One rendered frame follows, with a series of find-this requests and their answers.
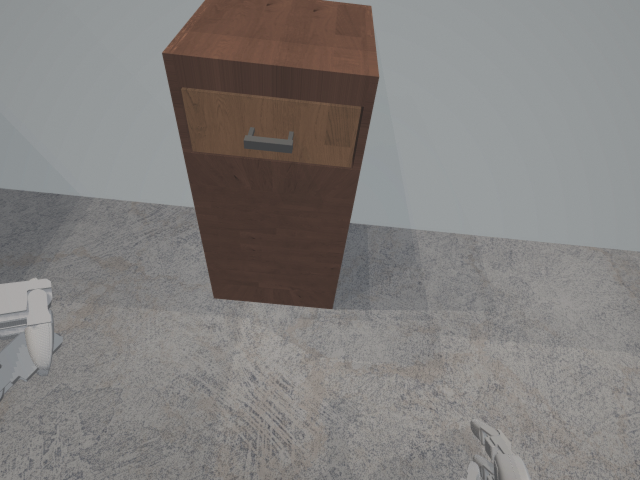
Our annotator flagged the right robot hand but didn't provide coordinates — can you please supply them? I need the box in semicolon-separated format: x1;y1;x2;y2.
460;419;531;480

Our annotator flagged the drawer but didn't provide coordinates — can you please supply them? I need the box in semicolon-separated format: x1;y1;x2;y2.
181;87;361;168

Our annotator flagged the left robot hand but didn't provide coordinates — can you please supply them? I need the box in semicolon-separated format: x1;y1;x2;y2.
0;278;63;402

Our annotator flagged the handle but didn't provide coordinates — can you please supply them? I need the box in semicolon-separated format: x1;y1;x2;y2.
244;127;294;153

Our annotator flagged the cabinet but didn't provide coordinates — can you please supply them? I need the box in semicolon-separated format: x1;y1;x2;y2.
162;0;379;309

